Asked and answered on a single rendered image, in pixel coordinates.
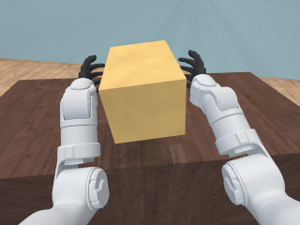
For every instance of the carton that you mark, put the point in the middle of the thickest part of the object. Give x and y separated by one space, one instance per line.
143 91

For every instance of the robot left forearm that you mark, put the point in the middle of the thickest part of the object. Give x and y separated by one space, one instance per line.
78 123

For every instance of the pedestal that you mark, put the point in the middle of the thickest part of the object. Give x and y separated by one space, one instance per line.
174 180

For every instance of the right robot upper arm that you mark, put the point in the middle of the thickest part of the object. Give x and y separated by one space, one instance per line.
254 182

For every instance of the robot right forearm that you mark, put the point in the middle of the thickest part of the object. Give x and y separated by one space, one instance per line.
234 137

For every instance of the left robot hand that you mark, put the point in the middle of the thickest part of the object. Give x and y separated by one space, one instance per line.
86 69

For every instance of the left robot upper arm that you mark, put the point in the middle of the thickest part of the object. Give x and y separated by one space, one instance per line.
77 194

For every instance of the right robot hand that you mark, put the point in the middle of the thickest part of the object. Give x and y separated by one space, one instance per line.
197 66

